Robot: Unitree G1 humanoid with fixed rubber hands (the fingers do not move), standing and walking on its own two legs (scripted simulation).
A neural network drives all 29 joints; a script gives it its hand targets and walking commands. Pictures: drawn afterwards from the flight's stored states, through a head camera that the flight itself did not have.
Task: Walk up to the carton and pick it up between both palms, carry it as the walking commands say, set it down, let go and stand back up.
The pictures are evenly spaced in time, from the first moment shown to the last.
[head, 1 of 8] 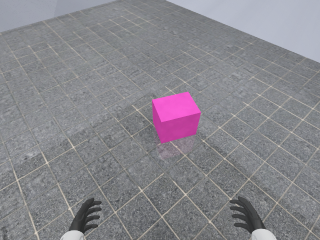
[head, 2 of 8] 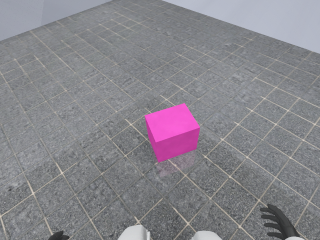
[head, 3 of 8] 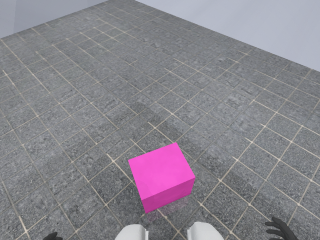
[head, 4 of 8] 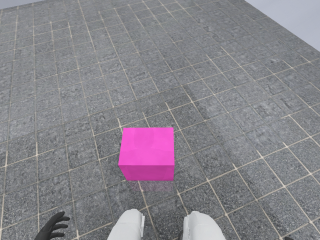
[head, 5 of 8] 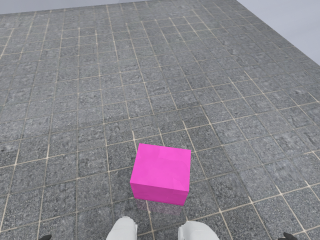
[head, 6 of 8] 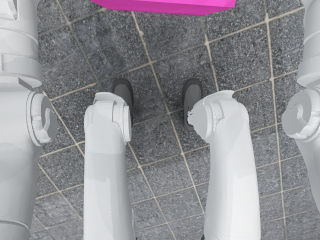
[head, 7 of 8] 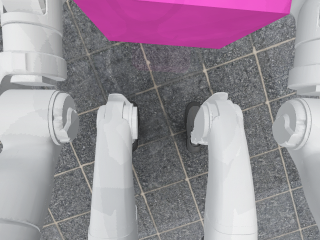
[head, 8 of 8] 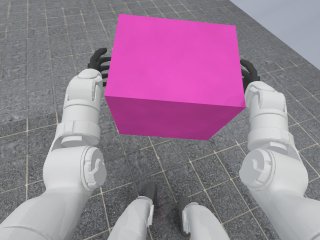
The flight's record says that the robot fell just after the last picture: yes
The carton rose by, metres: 0.69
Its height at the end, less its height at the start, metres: +0.69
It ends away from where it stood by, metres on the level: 0.34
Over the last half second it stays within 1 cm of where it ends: no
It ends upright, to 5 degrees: no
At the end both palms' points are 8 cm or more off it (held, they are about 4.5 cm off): no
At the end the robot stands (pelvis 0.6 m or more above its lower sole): yes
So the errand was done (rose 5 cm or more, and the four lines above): no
